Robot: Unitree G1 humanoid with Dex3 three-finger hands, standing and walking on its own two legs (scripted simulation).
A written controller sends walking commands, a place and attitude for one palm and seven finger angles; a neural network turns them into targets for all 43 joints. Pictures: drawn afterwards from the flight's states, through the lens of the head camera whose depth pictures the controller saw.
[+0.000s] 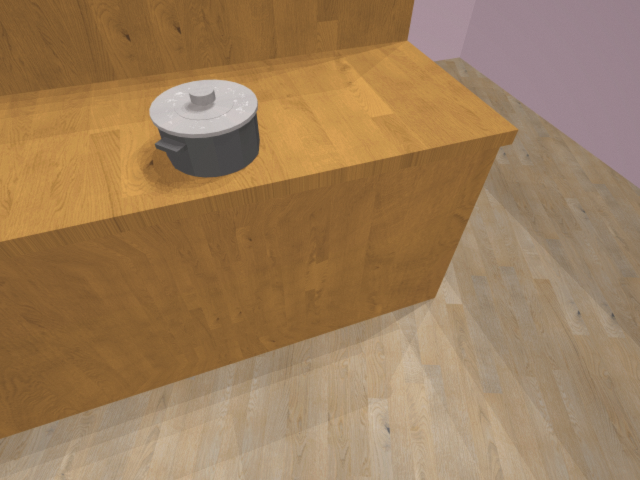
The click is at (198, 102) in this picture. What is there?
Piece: lid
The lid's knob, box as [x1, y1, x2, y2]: [189, 84, 215, 104]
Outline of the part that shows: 189,89 191,101 195,104 207,104 212,102 215,98 213,88 209,85 200,84 195,85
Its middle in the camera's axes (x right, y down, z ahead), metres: -0.23 -0.27 +0.74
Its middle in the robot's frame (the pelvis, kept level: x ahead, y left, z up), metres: +0.74 +0.27 +0.11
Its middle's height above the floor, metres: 0.88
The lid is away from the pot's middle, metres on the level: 0.00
